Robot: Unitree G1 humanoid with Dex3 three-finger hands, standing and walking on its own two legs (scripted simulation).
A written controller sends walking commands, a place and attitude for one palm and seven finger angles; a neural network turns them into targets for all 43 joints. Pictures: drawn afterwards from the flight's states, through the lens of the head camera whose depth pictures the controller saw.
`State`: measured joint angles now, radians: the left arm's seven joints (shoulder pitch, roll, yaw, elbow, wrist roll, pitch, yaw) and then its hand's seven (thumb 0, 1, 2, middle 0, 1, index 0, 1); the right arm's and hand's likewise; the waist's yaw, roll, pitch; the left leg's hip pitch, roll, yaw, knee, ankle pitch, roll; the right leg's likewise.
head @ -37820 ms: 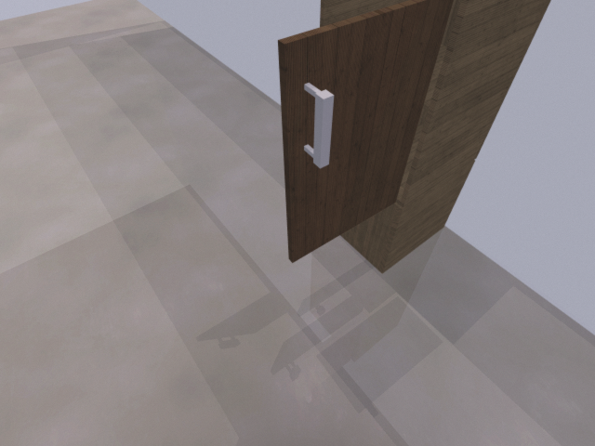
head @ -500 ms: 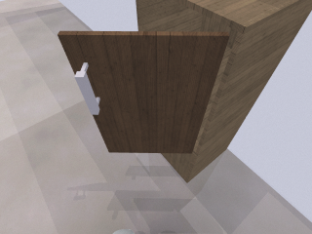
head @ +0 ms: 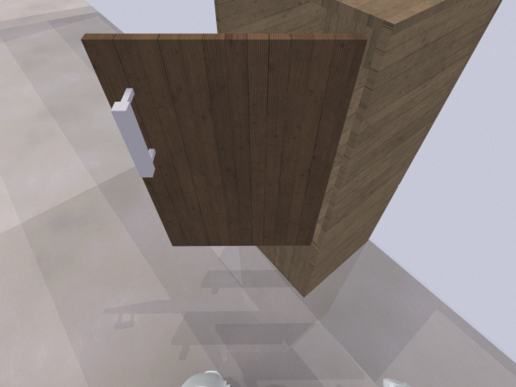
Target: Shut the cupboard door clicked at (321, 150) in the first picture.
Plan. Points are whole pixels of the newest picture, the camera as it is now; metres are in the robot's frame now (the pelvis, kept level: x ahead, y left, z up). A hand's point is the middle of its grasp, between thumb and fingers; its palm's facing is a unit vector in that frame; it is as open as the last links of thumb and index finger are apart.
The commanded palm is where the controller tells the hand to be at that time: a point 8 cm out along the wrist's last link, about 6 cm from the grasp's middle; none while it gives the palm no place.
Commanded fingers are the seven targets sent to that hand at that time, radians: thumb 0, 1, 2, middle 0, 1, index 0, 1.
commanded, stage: come to a stop and stand still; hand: left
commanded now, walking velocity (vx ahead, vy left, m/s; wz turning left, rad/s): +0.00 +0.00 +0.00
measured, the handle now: (138, 135) +0.47 +0.25 +0.11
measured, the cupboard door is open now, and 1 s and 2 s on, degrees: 51 51 51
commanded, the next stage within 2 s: look again from close up in 0.82 s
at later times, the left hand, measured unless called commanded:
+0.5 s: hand out of the picture -0.08 +0.16 -0.16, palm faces +0.07 -0.98 -0.20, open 7.4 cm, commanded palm none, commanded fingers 0.00 0.90 0.90 -0.20 -0.30 -0.20 -0.30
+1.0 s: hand out of the picture -0.09 +0.16 -0.16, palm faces +0.07 -0.98 -0.18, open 7.4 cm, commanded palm none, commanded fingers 0.00 0.90 0.90 -0.20 -0.30 -0.20 -0.30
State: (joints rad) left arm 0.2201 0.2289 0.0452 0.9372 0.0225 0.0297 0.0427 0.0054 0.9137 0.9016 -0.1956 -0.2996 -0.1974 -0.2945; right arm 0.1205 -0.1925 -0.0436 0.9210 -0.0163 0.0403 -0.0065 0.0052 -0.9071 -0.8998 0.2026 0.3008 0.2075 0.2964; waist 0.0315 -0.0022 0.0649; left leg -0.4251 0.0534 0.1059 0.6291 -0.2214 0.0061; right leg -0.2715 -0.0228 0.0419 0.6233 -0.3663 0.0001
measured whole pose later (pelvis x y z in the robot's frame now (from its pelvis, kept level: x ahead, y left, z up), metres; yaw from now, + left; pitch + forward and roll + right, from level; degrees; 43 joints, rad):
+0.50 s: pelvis -0.07 -0.02 +0.01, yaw +2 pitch -1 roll +0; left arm 0.35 0.17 0.01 0.99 0.03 0.04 0.03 0.01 0.91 0.90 -0.20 -0.30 -0.20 -0.30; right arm 0.34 -0.16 -0.04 0.98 -0.02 0.05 0.01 0.01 -0.91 -0.90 0.20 0.30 0.20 0.30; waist -0.01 -0.01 -0.01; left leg -0.37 -0.01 0.04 0.75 -0.33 0.01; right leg -0.30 0.00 -0.03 0.57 -0.26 -0.02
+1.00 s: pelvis -0.08 -0.01 +0.02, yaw +2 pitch +0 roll +0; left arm 0.32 0.16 -0.01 1.09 0.02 0.00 0.02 0.01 0.91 0.90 -0.20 -0.30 -0.20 -0.29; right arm 0.30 -0.14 0.00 1.08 -0.02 -0.01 -0.01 0.01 -0.92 -0.90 0.20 0.30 0.20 0.30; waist 0.01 -0.02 0.01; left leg -0.21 -0.02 0.05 0.45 -0.24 0.03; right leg -0.27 -0.01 -0.01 0.47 -0.20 0.00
